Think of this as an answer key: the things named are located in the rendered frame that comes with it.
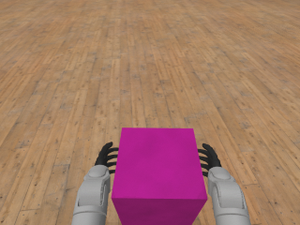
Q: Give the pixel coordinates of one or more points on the robot right hand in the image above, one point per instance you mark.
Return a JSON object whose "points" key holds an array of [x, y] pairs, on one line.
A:
{"points": [[211, 158]]}

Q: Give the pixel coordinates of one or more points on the left robot forearm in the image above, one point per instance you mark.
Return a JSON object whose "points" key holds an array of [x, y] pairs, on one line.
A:
{"points": [[91, 203]]}

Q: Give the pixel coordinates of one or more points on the carton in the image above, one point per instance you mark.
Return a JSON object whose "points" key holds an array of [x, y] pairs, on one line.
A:
{"points": [[158, 177]]}

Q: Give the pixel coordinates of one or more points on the right robot forearm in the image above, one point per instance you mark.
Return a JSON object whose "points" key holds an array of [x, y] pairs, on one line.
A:
{"points": [[228, 199]]}

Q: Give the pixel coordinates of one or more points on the robot left hand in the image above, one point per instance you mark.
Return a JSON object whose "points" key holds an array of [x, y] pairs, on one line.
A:
{"points": [[103, 156]]}

